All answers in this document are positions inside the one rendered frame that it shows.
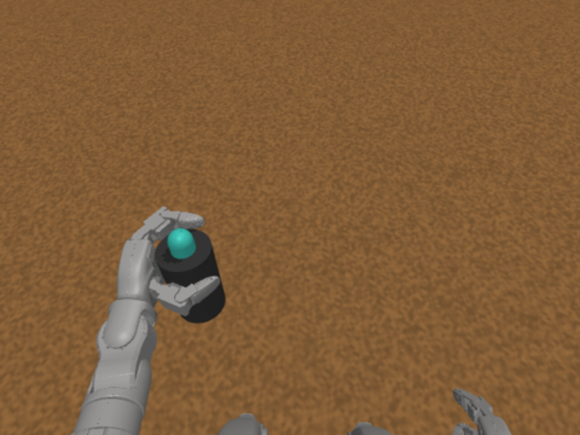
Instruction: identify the left robot arm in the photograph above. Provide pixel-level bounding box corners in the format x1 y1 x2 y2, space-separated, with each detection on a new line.
70 298 158 435

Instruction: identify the right robot hand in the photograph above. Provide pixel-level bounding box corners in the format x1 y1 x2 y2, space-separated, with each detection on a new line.
452 388 512 435

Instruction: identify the bottle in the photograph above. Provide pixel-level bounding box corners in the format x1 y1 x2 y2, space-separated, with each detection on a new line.
155 228 226 324

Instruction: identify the left robot hand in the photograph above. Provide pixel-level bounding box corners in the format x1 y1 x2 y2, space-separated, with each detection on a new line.
117 207 220 316

